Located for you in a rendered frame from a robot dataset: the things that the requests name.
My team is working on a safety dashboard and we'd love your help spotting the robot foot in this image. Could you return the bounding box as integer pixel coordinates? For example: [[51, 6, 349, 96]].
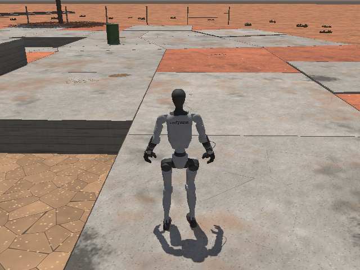
[[163, 217, 172, 231], [186, 213, 197, 228]]

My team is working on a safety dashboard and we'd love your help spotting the robot left upper arm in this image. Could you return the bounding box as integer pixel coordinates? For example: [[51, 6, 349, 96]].
[[151, 114, 168, 144]]

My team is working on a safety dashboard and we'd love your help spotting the left robot forearm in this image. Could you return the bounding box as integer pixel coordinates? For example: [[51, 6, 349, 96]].
[[145, 136, 157, 154]]

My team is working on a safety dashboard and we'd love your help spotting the left robot foot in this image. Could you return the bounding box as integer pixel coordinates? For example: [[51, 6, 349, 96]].
[[163, 217, 172, 231]]

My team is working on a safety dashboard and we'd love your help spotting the right robot hand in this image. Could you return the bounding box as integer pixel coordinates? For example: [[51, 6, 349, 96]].
[[202, 152, 215, 164]]

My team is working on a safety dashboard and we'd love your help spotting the left robot hand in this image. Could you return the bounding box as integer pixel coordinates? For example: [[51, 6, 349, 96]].
[[143, 151, 156, 163]]

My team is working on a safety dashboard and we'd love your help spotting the robot right upper arm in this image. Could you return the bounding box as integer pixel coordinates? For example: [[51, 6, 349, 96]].
[[191, 113, 207, 143]]

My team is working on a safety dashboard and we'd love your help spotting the right robot foot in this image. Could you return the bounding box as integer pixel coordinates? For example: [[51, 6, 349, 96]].
[[186, 213, 197, 228]]

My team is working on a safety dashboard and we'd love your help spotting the right robot forearm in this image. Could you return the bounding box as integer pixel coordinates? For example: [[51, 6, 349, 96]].
[[202, 135, 213, 154]]

